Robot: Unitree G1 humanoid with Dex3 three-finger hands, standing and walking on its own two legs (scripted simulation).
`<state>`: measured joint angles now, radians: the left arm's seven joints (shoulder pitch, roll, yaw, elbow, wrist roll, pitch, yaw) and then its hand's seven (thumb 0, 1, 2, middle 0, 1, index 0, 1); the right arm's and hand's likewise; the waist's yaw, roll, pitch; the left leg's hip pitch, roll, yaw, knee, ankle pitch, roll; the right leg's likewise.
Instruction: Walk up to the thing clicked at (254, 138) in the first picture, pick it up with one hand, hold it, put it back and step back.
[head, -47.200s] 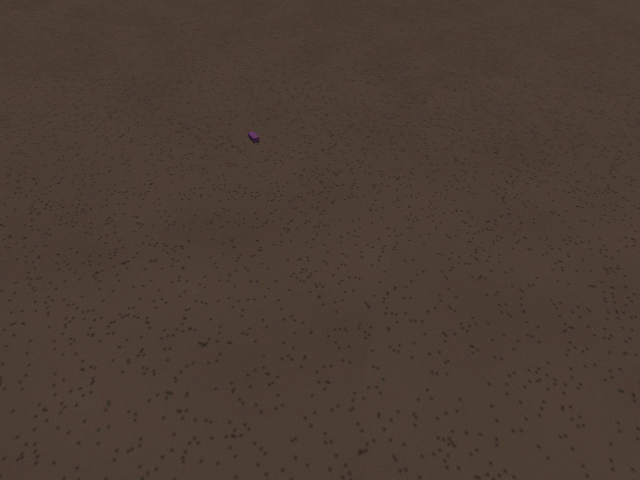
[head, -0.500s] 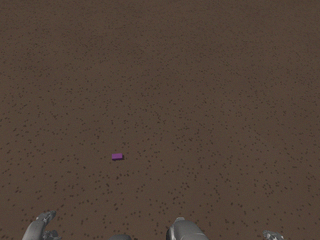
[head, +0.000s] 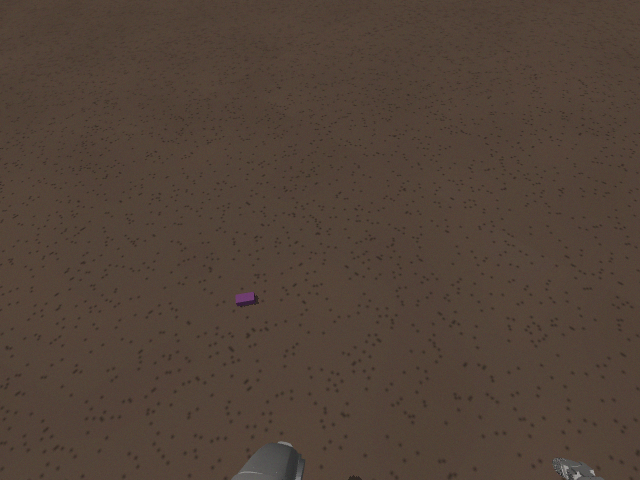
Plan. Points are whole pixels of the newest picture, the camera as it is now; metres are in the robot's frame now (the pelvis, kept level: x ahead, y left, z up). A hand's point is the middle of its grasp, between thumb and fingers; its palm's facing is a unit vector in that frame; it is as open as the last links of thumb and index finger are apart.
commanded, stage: step back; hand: left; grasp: from above
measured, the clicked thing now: (245, 299) +0.76 +0.33 -0.75
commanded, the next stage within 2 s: stand in 1.72 s
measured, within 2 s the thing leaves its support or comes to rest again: neither
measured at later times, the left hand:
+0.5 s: hand out of the picture -0.10 +0.24 -0.16, palm faces +0.05 -0.92 -0.39, open 7.4 cm
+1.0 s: hand out of the picture -0.26 +0.25 -0.14, palm faces +0.13 -0.89 -0.43, open 7.4 cm
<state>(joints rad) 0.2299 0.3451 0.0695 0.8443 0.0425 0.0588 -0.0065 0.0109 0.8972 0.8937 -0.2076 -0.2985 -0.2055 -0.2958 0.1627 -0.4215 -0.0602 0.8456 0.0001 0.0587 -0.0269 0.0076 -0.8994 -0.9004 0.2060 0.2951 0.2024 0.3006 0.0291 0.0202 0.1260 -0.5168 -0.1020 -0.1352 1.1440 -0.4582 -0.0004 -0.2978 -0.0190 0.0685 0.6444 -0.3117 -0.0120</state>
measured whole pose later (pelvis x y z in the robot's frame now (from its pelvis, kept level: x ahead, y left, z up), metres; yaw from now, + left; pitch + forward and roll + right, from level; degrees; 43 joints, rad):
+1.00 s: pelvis -0.28 -0.04 +0.00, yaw +8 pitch -3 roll +1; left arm 0.25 0.41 0.07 0.95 0.03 0.02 0.00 0.01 0.90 0.89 -0.21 -0.30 -0.20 -0.30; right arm 0.28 -0.36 -0.06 0.98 -0.05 0.00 0.03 0.01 -0.90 -0.90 0.21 0.30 0.20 0.30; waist 0.00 -0.01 0.04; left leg -0.20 -0.03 -0.03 0.57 -0.34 0.03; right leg -0.39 -0.03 0.01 0.88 -0.49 -0.02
